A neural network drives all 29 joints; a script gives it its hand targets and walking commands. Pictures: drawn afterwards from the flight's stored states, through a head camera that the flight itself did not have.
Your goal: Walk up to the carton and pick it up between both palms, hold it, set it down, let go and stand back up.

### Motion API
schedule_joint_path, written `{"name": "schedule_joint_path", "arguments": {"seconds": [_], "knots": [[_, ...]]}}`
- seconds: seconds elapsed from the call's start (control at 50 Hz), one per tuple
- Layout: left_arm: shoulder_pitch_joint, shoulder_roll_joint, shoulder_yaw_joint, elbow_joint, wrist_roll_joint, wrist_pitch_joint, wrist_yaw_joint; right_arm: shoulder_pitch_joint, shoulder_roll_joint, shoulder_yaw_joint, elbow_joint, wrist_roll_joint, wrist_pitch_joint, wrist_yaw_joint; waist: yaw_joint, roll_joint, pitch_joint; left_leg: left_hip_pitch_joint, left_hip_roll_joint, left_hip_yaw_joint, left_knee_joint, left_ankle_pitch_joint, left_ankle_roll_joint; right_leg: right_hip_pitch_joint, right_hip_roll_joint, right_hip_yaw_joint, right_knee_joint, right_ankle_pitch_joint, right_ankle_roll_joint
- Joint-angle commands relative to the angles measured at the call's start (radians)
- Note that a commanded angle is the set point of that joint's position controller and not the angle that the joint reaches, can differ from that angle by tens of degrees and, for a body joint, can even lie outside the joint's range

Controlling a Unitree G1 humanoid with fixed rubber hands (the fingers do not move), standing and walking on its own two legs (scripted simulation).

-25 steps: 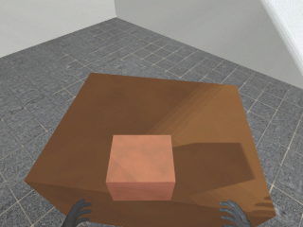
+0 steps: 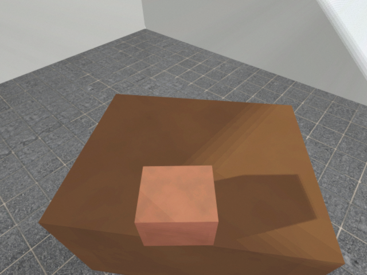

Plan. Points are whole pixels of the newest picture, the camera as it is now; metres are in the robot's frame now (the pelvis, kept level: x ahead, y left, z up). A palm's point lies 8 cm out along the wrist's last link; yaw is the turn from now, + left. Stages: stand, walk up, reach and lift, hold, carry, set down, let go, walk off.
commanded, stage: stand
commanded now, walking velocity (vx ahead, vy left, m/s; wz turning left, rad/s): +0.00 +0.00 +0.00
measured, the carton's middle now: (178, 205) +0.37 +0.04 -0.14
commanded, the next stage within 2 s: none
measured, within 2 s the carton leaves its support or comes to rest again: neither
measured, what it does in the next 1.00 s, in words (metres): stands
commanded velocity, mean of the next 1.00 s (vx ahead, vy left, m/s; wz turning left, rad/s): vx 0.00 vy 0.00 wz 0.00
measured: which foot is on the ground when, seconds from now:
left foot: down 0.00-1.00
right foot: down 0.00-1.00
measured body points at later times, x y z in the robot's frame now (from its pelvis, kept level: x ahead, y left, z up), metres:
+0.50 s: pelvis +0.00 +0.01 +0.00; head +0.00 +0.01 +0.45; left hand +0.02 +0.25 -0.14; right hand +0.00 -0.23 -0.15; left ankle -0.02 +0.11 -0.74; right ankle +0.01 -0.11 -0.74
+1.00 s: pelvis +0.01 +0.02 +0.00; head +0.01 +0.02 +0.45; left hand -0.02 +0.23 -0.16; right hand -0.03 -0.19 -0.16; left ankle -0.02 +0.11 -0.74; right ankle +0.01 -0.11 -0.74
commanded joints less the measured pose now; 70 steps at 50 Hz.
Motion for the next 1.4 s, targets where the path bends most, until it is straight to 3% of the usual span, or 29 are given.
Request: {"name": "schedule_joint_path", "arguments": {"seconds": [0.0, 0.62, 0.96, 1.38], "knots": [[-0.007, 0.104, 0.034, -0.056, -0.006, -0.038, 0.014, -0.005, -0.116, -0.029, -0.044, 0.003, -0.03, -0.014, -0.003, -0.03, -0.029, -0.005, 0.073, -0.092, -0.1, 0.07, 0.01, 0.024, -0.099, 0.096, -0.073, 0.144, 0.003], [0.114, 0.021, 0.001, 0.326, -0.021, -0.03, 0.049, 0.102, -0.033, 0.016, 0.284, 0.012, -0.036, -0.061, -0.017, -0.023, 0.085, 0.052, 0.067, -0.093, -0.169, 0.131, 0.039, 0.024, -0.106, 0.083, -0.108, 0.123, 0.003], [0.116, -0.02, -0.02, 0.444, -0.024, -0.024, 0.054, 0.131, 0.013, 0.039, 0.345, 0.014, -0.043, -0.068, -0.019, -0.023, 0.101, 0.048, 0.065, -0.095, -0.176, 0.133, 0.043, 0.019, -0.112, 0.083, -0.103, 0.122, 0.01], [0.115, -0.039, -0.033, 0.506, -0.027, -0.019, 0.054, 0.166, 0.036, 0.051, 0.358, 0.016, -0.052, -0.069, -0.019, -0.023, 0.106, 0.043, 0.066, -0.104, -0.184, 0.133, 0.052, 0.006, -0.119, 0.078, -0.089, 0.115, 0.019]]}}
